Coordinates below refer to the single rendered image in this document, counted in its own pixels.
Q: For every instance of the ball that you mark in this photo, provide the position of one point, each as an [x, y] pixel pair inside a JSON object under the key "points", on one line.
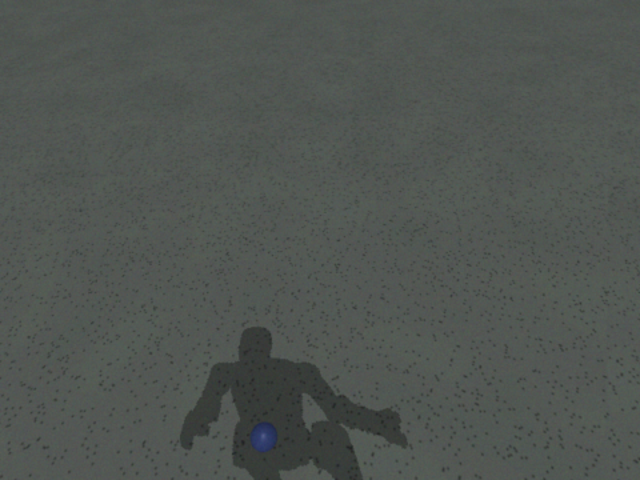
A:
{"points": [[263, 437]]}

